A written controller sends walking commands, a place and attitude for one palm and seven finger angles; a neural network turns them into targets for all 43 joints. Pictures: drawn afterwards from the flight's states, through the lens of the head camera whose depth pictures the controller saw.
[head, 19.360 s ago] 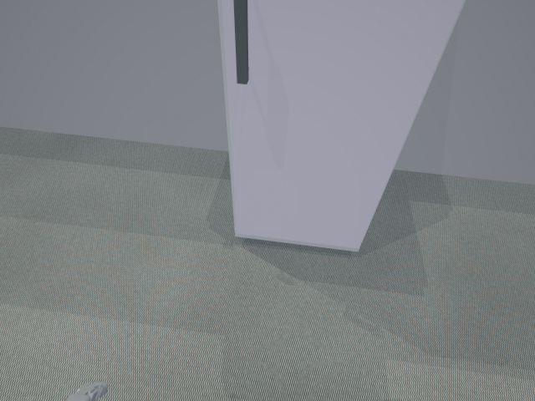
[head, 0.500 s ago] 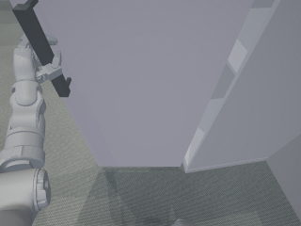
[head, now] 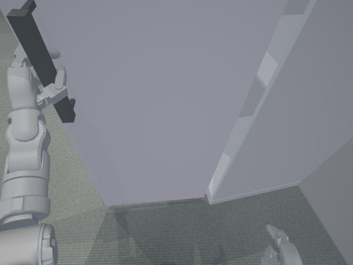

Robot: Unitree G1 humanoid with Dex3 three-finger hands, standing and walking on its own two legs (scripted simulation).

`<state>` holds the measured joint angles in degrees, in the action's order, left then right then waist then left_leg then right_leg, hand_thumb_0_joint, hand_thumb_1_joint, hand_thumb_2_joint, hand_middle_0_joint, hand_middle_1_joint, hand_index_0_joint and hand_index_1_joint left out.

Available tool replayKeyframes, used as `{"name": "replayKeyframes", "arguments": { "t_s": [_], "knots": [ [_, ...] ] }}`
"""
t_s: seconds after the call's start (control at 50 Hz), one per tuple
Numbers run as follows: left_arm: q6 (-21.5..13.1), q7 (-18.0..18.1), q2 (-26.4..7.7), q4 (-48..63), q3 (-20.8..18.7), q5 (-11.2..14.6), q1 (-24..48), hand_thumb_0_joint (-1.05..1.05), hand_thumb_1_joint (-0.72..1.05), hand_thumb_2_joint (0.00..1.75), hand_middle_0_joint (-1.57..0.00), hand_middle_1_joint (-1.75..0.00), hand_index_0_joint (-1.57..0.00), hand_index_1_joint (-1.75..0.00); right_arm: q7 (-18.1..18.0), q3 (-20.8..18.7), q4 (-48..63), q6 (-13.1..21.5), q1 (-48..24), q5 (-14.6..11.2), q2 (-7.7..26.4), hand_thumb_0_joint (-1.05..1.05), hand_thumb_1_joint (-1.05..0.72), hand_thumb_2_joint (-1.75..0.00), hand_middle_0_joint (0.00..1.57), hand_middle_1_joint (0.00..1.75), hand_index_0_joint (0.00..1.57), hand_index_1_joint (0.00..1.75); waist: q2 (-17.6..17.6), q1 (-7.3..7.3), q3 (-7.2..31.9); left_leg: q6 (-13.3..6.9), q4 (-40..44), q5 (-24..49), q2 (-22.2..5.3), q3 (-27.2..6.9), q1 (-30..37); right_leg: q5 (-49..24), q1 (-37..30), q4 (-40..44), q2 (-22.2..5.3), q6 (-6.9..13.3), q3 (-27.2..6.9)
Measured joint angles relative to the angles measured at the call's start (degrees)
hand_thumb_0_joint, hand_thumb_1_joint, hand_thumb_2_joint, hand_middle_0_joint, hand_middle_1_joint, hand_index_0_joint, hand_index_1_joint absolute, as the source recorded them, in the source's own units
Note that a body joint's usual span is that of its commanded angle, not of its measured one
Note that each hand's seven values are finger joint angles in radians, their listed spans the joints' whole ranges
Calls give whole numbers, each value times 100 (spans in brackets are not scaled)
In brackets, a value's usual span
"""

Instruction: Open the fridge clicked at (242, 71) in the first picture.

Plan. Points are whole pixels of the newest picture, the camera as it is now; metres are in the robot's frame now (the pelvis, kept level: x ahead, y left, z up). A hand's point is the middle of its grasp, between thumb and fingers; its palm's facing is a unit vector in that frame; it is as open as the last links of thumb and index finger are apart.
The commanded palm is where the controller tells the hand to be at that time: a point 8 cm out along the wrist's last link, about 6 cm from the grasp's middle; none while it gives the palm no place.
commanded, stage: stop walking and hold the door back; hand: left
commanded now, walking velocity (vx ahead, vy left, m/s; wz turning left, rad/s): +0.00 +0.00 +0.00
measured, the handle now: (52, 70) +0.45 +0.27 +0.19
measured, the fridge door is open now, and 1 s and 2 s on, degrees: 83 81 78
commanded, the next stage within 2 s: loosen the grip on the handle in 0.46 s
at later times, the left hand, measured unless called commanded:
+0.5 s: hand (60, 85) +0.42 +0.25 +0.18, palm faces +0.33 -0.92 -0.19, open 5.8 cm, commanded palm +0.38 +0.31 +0.16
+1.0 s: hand (62, 84) +0.43 +0.26 +0.17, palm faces +0.33 -0.92 -0.19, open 12.9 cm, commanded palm +0.40 +0.29 +0.18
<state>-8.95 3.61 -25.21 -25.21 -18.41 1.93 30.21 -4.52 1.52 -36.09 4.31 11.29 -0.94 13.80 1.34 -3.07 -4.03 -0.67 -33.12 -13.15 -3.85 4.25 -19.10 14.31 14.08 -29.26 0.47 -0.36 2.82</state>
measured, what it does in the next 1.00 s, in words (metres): stands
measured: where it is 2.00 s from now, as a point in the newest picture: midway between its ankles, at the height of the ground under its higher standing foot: outside the picture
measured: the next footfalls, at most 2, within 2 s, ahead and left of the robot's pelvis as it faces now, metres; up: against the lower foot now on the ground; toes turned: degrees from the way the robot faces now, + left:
none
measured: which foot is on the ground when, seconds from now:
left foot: down 0.00-1.00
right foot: down 0.00-1.00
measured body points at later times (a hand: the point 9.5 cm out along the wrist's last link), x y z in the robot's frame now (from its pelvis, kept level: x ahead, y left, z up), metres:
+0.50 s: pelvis -0.03 +0.00 +0.00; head -0.01 +0.00 +0.45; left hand +0.39 +0.30 +0.20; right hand +0.05 -0.28 -0.11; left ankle +0.05 +0.11 -0.73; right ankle +0.01 -0.12 -0.73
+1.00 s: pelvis -0.02 +0.00 -0.01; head +0.01 +0.02 +0.44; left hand +0.41 +0.30 +0.18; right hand +0.07 -0.26 -0.11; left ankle +0.05 +0.11 -0.73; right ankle +0.01 -0.12 -0.73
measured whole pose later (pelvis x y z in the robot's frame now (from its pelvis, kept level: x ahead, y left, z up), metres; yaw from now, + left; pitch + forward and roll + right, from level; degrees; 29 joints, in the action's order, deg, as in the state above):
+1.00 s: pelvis -0.02 +0.00 -0.01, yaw -1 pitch +3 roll +0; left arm -11.8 1.5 -28.1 -48.9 -18.6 -2.0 43.1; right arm -4.5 2.0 -41.4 8.9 17.8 -1.2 14.8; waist 1.6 -2.8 0.7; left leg -1.3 -34.2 -12.0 -0.6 2.0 -25.4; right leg 15.3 22.6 -34.8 -0.6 0.0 1.6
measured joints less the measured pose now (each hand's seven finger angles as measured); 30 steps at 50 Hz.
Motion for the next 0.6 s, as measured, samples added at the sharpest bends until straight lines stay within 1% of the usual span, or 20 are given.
{"name": "replayKeyframes", "arguments": {
  "t_s": [0.02, 0.06, 0.1, 0.16, 0.24, 0.32, 0.4, 0.48, 0.56, 0.58, 0.6],
  "knots": [
    [-4, 16, 17, 83, -19, 9, -52, -6, 63, 74, -45, -140, -36, -141, 18, 27, 12, -14, -36, -4, -32, 1, -90, -90, 20, 30, 20, 30, -66, 5, -53, 16, -33, -3, -35, -21, -18, -158, -22, 63, 35, 23, 19],
    [-40, 39, 60, 140, -29, 29, -128, -7, 63, 74, -45, -140, -35, -141, 20, 75, -10, -55, -69, -21, -94, 1, -90, -90, 20, 30, 20, 30, -172, 16, -97, 41, -38, 14, -63, -56, -36, -140, -40, 105, 68, 50, 52],
    [-92, 29, 89, 25, 24, 40, -88, -7, 62, 74, -45, -140, -35, -141, -11, 112, -76, -89, -51, -49, -144, 1, -90, -90, 20, 30, 20, 30, -215, 63, -87, 53, -2, 57, -43, -69, -45, -81, -9, 68, 49, 56, 68],
    [-140, 3, 103, -391, 172, 15, 160, -9, 61, 76, -45, -140, -36, -141, -68, 163, -258, -134, 5, -56, -165, 1, -90, -90, 20, 30, 20, 30, -225, 143, -46, 46, 42, 118, 9, -94, -44, -49, 23, -1, 0, 51, 99],
    [-227, -49, 54, -1129, 297, -43, 537, -11, 60, 79, -45, -140, -37, -141, -143, 176, -443, -171, 121, -57, -116, 1, -90, -90, 20, 30, 20, 30, -259, 178, 49, 28, 81, 178, 28, -110, -60, -83, 47, 1, -17, 40, 118],
    [-275, -70, -25, -1884, 353, -102, 952, -12, 60, 82, -45, -140, -38, -141, -194, 136, -574, -168, 265, -71, -8, 1, -90, -90, 20, 30, 20, 30, -274, 145, 108, 19, 114, 235, 38, -123, -80, -133, 63, 29, -24, 40, 132],
    [-303, -87, -134, -2381, 280, -147, 1202, -12, 61, 83, -45, -140, -38, -141, -229, 72, -635, -170, 393, -89, 116, 1, -90, -90, 20, 30, 20, 30, -263, 38, 126, 10, 158, 287, 48, -107, -82, -175, 84, 45, -34, 35, 118],
    [-316, -113, -237, -2627, 212, -162, 1318, -13, 62, 82, -45, -140, -39, -140, -250, 10, -662, -167, 525, -103, 214, 1, -90, -90, 20, 30, 20, 30, -230, -53, 128, 4, 195, 322, 52, -78, -78, -207, 102, 56, -39, 29, 90],
    [-327, -143, -295, -2654, 151, -171, 1321, -13, 62, 81, -45, -140, -39, -140, -253, -27, -664, -169, 631, -104, 264, 1, -90, -90, 20, 30, 20, 30, -195, -110, 123, -1, 222, 348, 50, -54, -77, -234, 118, 69, -38, 25, 67],
    [-303, -275, -289, -2731, 23, -357, 1474, -13, 61, 81, -45, -140, -39, -140, -202, -105, -635, -126, 663, -79, 238, 1, -90, -90, 20, 30, 20, 30, -171, -60, 35, -8, 202, 344, 32, -39, -46, -244, 90, 64, -22, 28, 50],
    [-277, -418, -327, -2973, -58, -514, 1706, -13, 60, 81, -45, -140, -39, -140, -139, -144, -656, -28, 700, -30, 199, 1, -90, -90, 20, 30, 20, 30, -94, -31, 65, -18, 219, 361, 43, -16, -85, -244, 168, 15, -34, 44, 31]
  ]
}}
